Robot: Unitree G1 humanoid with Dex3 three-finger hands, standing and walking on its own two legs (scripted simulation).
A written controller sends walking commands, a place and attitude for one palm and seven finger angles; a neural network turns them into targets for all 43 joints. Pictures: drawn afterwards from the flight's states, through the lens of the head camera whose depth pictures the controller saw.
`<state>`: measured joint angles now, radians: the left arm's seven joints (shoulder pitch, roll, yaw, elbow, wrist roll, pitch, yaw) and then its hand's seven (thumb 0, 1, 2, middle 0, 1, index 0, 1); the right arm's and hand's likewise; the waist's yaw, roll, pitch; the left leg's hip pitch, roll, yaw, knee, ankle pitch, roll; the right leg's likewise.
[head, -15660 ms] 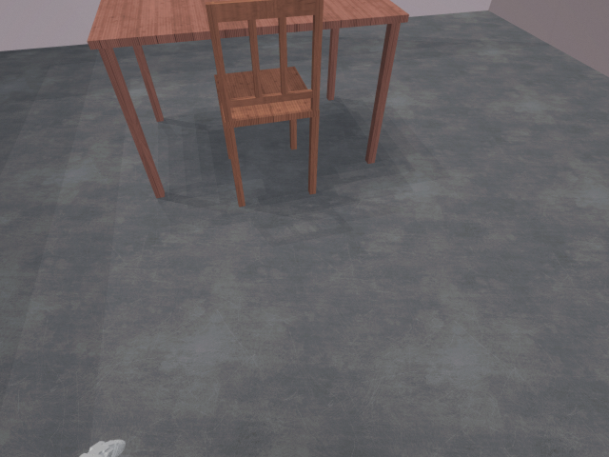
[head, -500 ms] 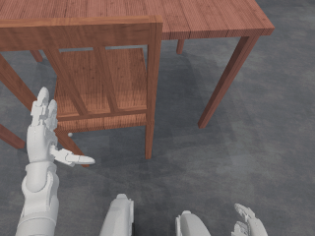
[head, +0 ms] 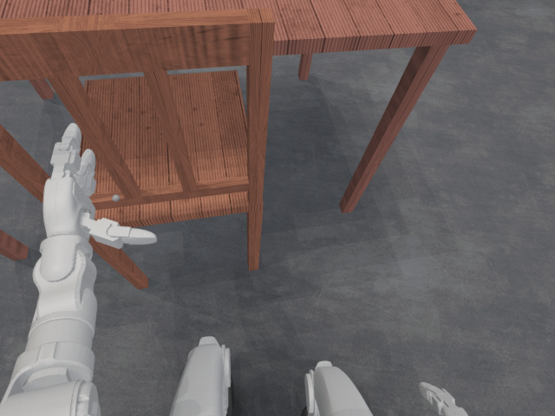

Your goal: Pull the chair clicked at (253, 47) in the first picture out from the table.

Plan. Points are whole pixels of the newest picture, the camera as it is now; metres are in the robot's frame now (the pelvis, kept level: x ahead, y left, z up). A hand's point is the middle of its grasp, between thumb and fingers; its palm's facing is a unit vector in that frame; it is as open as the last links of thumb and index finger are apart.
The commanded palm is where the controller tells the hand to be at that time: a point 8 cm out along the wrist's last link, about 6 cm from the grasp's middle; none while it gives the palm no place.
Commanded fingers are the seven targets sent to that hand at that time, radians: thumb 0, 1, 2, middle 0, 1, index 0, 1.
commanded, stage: push the fingers through the gap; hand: left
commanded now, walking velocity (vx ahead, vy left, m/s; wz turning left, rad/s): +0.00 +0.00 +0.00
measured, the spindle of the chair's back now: (104, 146) +0.49 +0.27 +0.03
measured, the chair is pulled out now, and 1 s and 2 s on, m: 0.00 0.00 0.00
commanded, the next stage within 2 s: hook a spindle and tug to test in 1.10 s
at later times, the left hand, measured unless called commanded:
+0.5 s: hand (116, 178) +0.43 +0.24 +0.03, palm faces +0.22 -0.97 -0.02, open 16.9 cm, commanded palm +0.41 +0.27 +0.03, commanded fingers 0.00 -0.50 0.30 -0.06 -0.08 -0.06 -0.08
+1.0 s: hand (113, 162) +0.46 +0.25 +0.03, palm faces +0.23 -0.97 -0.03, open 16.9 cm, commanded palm +0.44 +0.28 +0.03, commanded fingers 0.00 -0.50 0.30 -0.06 -0.08 -0.06 -0.08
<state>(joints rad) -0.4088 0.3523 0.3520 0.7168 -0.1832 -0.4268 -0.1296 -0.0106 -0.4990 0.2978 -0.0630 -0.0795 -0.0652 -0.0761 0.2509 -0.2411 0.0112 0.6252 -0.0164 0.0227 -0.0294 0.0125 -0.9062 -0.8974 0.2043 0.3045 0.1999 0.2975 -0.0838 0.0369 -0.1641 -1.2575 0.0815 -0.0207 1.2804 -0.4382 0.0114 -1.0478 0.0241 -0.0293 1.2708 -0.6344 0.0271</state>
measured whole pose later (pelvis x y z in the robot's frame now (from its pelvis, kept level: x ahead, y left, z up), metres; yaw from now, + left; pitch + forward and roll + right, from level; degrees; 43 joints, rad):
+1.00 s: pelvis +0.00 +0.00 -0.01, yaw -1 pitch +26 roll -5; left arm -0.65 0.46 0.49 0.97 -0.12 -0.49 -0.16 -0.01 -0.50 0.30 -0.06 -0.08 -0.07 -0.08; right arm 0.30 -0.24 0.02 0.65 -0.04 0.10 -0.01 0.01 -0.91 -0.90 0.20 0.30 0.20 0.30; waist -0.13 0.03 -0.16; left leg -1.32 0.10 -0.02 1.31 -0.45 0.01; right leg -1.11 0.04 -0.02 1.30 -0.64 0.03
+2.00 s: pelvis +0.00 +0.00 -0.01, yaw -1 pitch +25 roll -5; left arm -0.67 0.44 0.45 0.99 -0.11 -0.50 -0.12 0.00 0.42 0.69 -0.49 -1.41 -0.49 -1.41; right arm 0.28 -0.24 0.02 0.64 -0.04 0.12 0.00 0.01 -0.91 -0.90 0.20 0.30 0.20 0.30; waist -0.13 0.03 -0.16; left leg -1.31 0.09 -0.03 1.31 -0.44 0.02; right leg -1.10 0.04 -0.03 1.29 -0.63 0.03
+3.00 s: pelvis +0.02 +0.01 +0.07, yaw +0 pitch +16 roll -4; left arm -0.48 0.32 0.29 0.90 -0.10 -0.22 0.08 0.06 0.70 0.77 -0.33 -1.18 -0.44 -1.45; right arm 0.28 -0.21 0.03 0.58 0.04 0.13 -0.06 0.01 -0.91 -0.90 0.20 0.30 0.20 0.30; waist -0.09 0.03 -0.07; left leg -0.88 0.08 0.02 0.95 -0.36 0.03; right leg -0.68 0.02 0.01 0.90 -0.49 0.04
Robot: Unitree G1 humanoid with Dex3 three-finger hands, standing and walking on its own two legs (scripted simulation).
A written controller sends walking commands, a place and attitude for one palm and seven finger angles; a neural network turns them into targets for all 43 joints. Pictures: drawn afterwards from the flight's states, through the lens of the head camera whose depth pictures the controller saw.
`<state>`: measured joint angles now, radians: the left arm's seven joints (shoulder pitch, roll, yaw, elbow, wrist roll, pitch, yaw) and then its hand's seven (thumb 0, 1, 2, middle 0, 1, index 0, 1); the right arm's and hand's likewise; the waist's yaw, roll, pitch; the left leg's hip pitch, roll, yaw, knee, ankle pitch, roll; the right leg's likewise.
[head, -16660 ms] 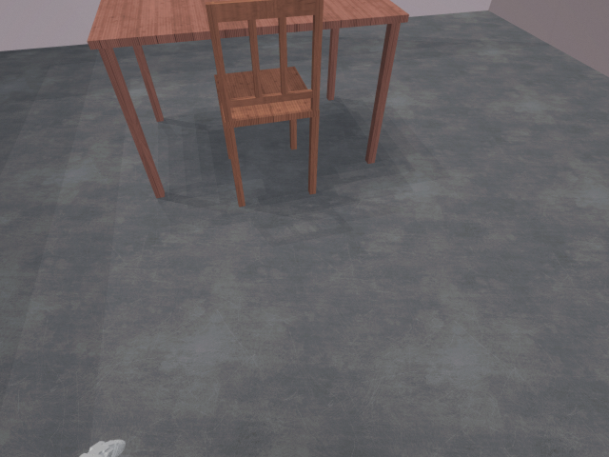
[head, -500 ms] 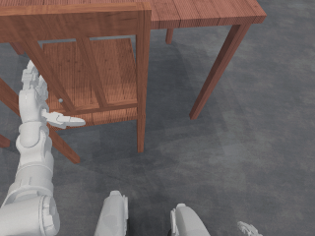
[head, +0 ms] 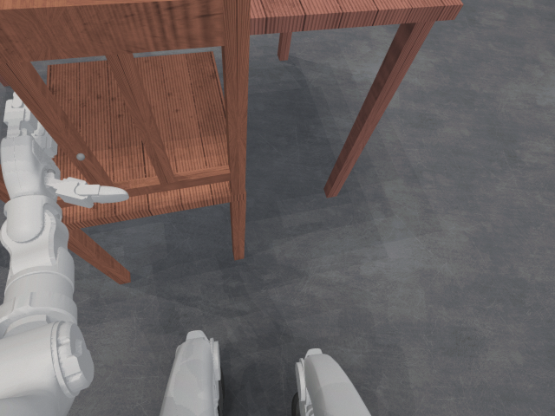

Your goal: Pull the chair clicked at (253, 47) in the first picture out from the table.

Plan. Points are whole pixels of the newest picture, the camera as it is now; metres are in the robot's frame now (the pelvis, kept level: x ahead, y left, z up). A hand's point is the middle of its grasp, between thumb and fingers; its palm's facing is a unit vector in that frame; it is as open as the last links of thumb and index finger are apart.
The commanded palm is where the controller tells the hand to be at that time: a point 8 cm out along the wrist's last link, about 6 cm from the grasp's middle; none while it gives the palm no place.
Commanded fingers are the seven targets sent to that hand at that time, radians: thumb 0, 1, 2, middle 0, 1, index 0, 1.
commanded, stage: push the fingers through the gap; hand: left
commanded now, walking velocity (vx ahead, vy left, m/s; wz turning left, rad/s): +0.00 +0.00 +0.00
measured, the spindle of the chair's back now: (69, 139) +0.48 +0.28 +0.04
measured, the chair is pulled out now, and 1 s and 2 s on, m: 0.00 0.00 0.04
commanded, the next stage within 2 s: hook a spindle and tug to test in 0.10 s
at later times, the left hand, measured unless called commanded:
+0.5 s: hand (80, 157) +0.46 +0.26 +0.04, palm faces +0.24 -0.97 -0.02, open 15.9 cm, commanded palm +0.43 +0.29 +0.04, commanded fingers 0.00 -0.44 0.32 -0.34 -0.96 -0.34 -0.96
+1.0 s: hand (86, 156) +0.46 +0.25 +0.04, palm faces +0.24 -0.97 -0.02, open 6.8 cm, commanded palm +0.43 +0.28 +0.04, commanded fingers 0.00 0.90 0.90 -0.50 -1.45 -0.50 -1.45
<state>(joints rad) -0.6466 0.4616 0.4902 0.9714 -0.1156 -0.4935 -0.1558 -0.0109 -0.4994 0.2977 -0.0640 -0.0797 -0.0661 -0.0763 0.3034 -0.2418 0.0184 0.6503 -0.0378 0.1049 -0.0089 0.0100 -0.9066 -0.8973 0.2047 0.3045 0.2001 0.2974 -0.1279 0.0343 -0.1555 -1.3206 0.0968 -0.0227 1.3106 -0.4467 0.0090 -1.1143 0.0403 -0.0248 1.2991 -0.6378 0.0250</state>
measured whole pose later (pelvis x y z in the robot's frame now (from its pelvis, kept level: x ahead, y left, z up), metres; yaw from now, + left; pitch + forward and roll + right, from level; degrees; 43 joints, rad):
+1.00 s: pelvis +0.00 +0.01 +0.00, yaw +0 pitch +25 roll -5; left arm -0.67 0.44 0.45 0.99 -0.11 -0.50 -0.12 0.00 0.42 0.69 -0.49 -1.41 -0.49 -1.41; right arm 0.28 -0.24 0.02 0.64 -0.04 0.12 0.00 0.01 -0.91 -0.90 0.20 0.30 0.20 0.30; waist -0.13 0.03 -0.16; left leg -1.31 0.09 -0.03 1.31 -0.44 0.02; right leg -1.10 0.04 -0.03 1.29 -0.63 0.03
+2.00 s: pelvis +0.02 +0.01 +0.08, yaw +1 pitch +16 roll -4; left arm -0.48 0.32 0.29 0.90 -0.10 -0.22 0.08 0.06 0.70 0.77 -0.33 -1.18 -0.44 -1.45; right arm 0.28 -0.21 0.03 0.58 0.04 0.13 -0.06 0.01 -0.91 -0.90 0.20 0.30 0.20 0.30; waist -0.09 0.03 -0.07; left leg -0.88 0.08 0.02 0.95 -0.36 0.03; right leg -0.68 0.02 0.01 0.90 -0.49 0.04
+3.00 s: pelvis -0.04 -0.01 +0.11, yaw +5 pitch +1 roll -3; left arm -0.52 0.20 0.03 1.08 -0.05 -0.26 0.09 0.03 0.65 0.75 -0.27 -1.18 -0.50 -1.44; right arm 0.18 -0.21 0.03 0.75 0.02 -0.07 -0.12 0.01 -0.91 -0.90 0.20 0.30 0.20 0.30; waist -0.02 0.04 0.16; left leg -0.53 0.04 -0.03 0.60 -0.09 0.00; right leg -0.37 0.03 -0.02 0.66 -0.33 0.00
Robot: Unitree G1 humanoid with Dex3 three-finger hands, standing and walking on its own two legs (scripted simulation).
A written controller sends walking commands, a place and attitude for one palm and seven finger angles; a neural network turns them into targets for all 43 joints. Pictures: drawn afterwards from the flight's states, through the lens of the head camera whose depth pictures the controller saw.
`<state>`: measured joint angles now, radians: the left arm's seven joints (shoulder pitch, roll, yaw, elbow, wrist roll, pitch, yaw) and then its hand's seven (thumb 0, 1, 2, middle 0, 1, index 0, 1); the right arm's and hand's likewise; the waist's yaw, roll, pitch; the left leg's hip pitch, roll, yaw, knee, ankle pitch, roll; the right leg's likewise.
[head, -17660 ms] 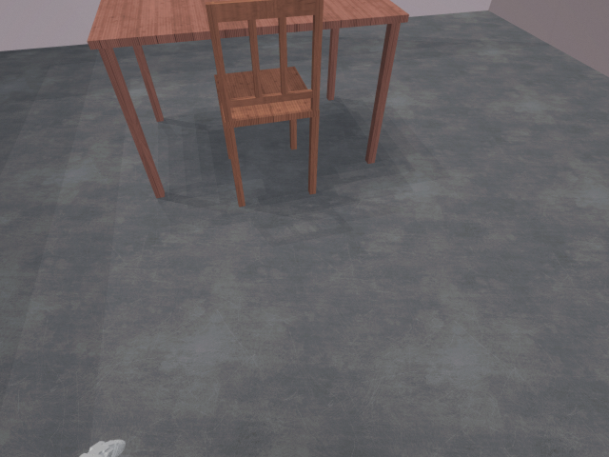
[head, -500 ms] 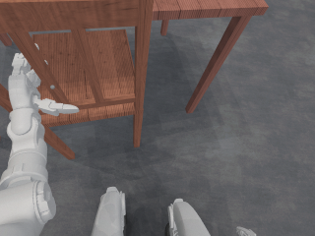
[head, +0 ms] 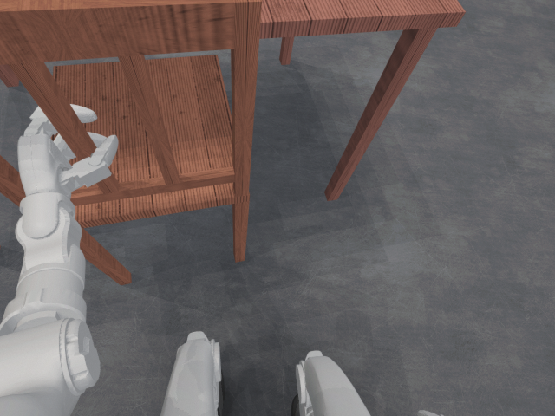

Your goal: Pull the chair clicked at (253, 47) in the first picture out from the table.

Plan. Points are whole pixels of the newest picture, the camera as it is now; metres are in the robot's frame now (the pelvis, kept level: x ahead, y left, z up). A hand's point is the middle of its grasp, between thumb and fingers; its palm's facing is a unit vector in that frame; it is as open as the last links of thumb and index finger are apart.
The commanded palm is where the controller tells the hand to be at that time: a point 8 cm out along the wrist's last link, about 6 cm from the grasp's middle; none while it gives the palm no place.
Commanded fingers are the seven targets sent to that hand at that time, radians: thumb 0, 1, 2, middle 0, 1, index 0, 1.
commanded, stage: hook a spindle and tug to test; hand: left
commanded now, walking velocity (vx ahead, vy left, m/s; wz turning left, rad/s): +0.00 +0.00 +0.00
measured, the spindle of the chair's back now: (78, 139) +0.49 +0.27 +0.04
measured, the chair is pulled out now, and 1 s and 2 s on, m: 0.00 0.04 0.17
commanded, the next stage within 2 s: step backward, pulling the chair out in 0.70 s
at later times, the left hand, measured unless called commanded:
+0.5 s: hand (96, 165) +0.45 +0.24 +0.04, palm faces +0.23 -0.97 -0.01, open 5.5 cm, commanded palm +0.41 +0.27 +0.04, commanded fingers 0.00 0.90 0.90 -0.50 -1.45 -0.50 -1.45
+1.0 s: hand (93, 171) +0.43 +0.23 +0.05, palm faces +0.30 -0.95 -0.11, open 5.5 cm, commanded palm +0.40 +0.27 +0.05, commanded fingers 0.00 0.90 0.90 -0.50 -1.45 -0.50 -1.45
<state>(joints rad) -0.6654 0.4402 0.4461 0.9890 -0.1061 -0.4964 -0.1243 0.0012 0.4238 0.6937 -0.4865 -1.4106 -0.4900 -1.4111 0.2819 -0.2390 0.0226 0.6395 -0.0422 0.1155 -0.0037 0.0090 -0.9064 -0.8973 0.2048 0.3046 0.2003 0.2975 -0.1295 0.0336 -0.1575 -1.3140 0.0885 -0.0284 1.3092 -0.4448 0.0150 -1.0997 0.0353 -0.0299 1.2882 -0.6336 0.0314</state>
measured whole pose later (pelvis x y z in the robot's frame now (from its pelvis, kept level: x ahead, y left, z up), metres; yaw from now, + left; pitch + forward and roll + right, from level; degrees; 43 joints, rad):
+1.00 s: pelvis +0.03 +0.01 +0.07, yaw +1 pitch +16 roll -4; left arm -0.48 0.32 0.29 0.90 -0.10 -0.22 0.08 0.06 0.70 0.77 -0.33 -1.18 -0.44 -1.45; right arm 0.28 -0.21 0.03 0.58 0.04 0.13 -0.06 0.01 -0.91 -0.90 0.20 0.30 0.20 0.30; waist -0.09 0.03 -0.07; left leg -0.88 0.08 0.02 0.95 -0.36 0.03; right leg -0.68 0.02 0.01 0.90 -0.49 0.04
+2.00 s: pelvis -0.04 -0.02 +0.11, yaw +5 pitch +1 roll -3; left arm -0.52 0.20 0.03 1.08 -0.05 -0.26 0.09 0.03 0.65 0.75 -0.27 -1.18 -0.50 -1.44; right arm 0.18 -0.21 0.03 0.75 0.02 -0.07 -0.12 0.01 -0.91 -0.90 0.20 0.30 0.20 0.30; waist -0.02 0.04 0.16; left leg -0.53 0.04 -0.03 0.60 -0.09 0.00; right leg -0.37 0.03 -0.02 0.66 -0.33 0.00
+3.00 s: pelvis -0.14 -0.05 +0.11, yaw +9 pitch +2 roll -1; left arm -0.64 0.22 0.06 1.12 -0.06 -0.20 0.07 0.05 0.63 0.78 -0.26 -1.20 -0.50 -1.44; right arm 0.20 -0.21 0.01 0.79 0.02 -0.07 -0.10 0.01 -0.91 -0.90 0.20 0.30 0.20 0.30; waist -0.03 0.01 0.20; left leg -0.48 0.03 -0.05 0.68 -0.24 -0.02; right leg -0.44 0.00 -0.03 0.63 -0.21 0.01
